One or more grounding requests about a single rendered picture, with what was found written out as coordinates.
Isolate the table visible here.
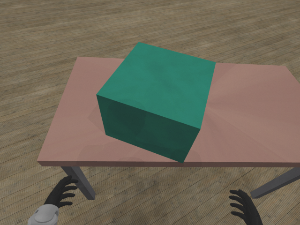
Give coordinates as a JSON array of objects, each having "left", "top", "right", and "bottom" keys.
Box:
[{"left": 37, "top": 57, "right": 300, "bottom": 200}]

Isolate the robot left hand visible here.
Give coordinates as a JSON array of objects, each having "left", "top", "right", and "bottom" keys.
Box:
[{"left": 44, "top": 175, "right": 78, "bottom": 208}]

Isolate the carton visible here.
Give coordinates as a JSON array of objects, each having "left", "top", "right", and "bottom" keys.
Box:
[{"left": 96, "top": 42, "right": 216, "bottom": 163}]

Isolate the robot right hand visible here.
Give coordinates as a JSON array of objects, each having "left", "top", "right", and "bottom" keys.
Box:
[{"left": 229, "top": 189, "right": 263, "bottom": 225}]

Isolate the left robot forearm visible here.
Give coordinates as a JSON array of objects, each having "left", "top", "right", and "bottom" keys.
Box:
[{"left": 27, "top": 204, "right": 59, "bottom": 225}]

